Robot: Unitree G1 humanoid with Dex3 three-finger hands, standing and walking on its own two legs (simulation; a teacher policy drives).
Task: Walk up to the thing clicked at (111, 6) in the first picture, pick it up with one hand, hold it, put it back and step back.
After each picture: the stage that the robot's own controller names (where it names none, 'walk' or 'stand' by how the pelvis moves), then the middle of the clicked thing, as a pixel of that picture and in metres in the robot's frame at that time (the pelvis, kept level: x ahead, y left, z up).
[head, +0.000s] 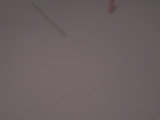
stand; (111, 4) +2.12 -0.43 -0.65
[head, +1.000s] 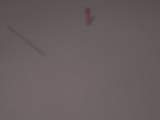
walk; (87, 16) +2.02 +0.04 -0.63
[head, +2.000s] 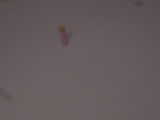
walk; (63, 36) +1.41 +0.28 -0.65
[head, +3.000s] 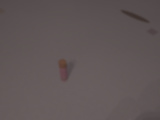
walk; (63, 70) +0.92 +0.21 -0.64
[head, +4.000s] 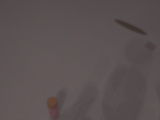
walk; (53, 108) +0.53 +0.19 -0.64
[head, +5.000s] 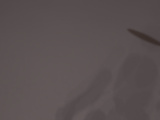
stand; out of the picture +0.38 +0.19 -0.65
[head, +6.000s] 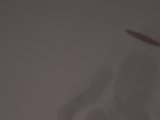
stand; out of the picture +0.36 +0.20 -0.66
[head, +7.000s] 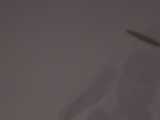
stand; out of the picture +0.36 +0.21 -0.66
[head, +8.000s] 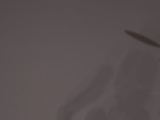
stand; out of the picture +0.34 +0.21 -0.66
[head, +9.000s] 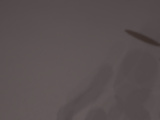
go down; out of the picture +0.34 +0.20 -0.66
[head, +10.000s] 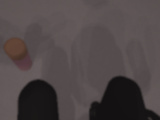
go down; (20, 57) +0.44 +0.23 -0.26
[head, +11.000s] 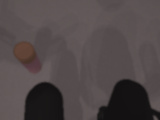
approach; (30, 60) +0.43 +0.22 -0.25
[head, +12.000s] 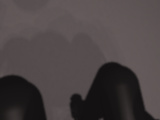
close in; out of the picture +0.43 +0.26 -0.16
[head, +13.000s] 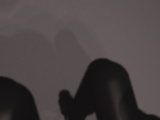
close; out of the picture +0.43 +0.28 -0.16
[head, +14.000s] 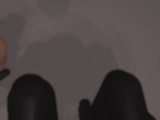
lift; out of the picture +0.36 +0.26 -0.09
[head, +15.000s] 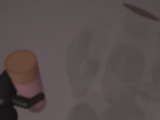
lift; (30, 86) +0.32 +0.17 +0.05
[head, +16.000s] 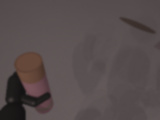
hold; (37, 87) +0.32 +0.16 +0.04
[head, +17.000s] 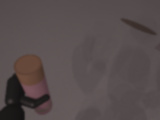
hold; (37, 89) +0.32 +0.16 +0.03
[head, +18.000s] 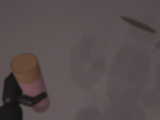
crouch; (34, 87) +0.33 +0.17 +0.03
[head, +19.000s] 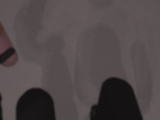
crouch; out of the picture +0.46 +0.22 -0.05
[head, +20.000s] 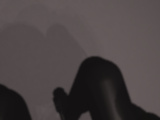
lower; out of the picture +0.44 +0.28 -0.16
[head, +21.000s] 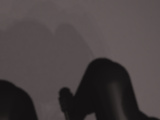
lower; out of the picture +0.44 +0.29 -0.16
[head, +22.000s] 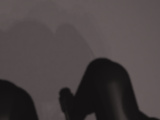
lower; out of the picture +0.43 +0.28 -0.16
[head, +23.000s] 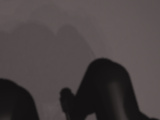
lower; out of the picture +0.42 +0.28 -0.16
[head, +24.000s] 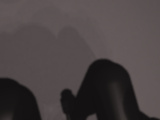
loosen; out of the picture +0.42 +0.28 -0.16
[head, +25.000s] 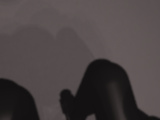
withdraw; out of the picture +0.42 +0.27 -0.16
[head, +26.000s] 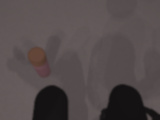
walk; (41, 64) +0.45 +0.21 -0.30
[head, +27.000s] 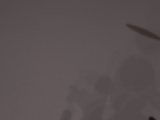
stand; out of the picture +0.36 +0.19 -0.59
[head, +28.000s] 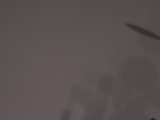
stand; out of the picture +0.36 +0.20 -0.60
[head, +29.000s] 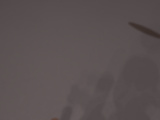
stand; out of the picture +0.37 +0.20 -0.60
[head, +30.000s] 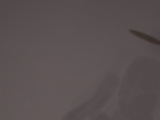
stand; out of the picture +0.38 +0.19 -0.65
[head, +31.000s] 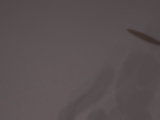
stand; out of the picture +0.35 +0.19 -0.66
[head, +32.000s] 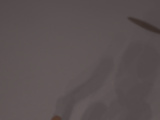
walk; out of the picture +0.37 +0.19 -0.65
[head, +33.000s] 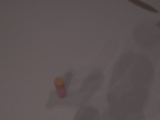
walk; (60, 88) +0.57 +0.17 -0.63
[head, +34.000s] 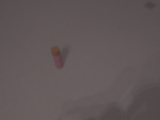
walk; (57, 58) +0.87 +0.27 -0.62
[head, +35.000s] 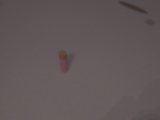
stand; (63, 62) +0.98 +0.19 -0.64
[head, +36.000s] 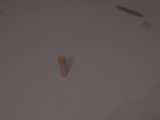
stand; (63, 66) +0.99 +0.20 -0.66
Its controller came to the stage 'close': yes
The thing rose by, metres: 0.68
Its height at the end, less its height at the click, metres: +0.00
